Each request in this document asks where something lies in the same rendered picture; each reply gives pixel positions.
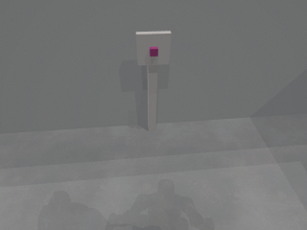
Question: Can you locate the button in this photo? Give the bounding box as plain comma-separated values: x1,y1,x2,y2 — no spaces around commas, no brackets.
150,46,158,57

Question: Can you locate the panel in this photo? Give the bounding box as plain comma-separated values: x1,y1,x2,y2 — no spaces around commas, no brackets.
136,31,172,131

